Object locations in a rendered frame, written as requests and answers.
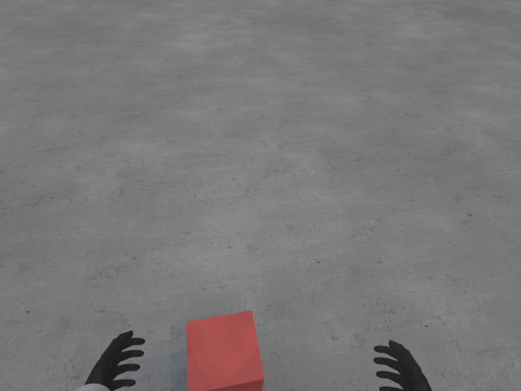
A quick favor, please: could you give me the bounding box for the left robot hand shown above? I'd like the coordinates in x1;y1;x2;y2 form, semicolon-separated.
85;331;145;391

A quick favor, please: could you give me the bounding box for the carton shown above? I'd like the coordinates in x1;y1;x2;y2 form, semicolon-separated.
186;310;264;391

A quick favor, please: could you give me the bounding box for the right robot hand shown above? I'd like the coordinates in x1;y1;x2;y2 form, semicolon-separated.
374;340;432;391

